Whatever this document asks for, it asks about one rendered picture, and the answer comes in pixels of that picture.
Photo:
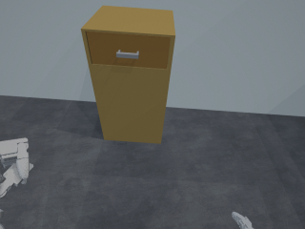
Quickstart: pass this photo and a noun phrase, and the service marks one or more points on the left robot hand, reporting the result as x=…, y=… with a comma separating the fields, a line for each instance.
x=15, y=156

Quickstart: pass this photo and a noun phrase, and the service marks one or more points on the drawer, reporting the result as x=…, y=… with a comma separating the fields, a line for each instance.
x=153, y=50

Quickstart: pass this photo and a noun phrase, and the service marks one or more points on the right robot hand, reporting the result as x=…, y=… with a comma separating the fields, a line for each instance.
x=243, y=223

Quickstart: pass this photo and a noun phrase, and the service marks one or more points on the cabinet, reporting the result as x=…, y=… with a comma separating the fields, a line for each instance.
x=131, y=101

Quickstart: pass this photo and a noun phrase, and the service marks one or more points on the handle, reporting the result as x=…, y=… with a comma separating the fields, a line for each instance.
x=132, y=55

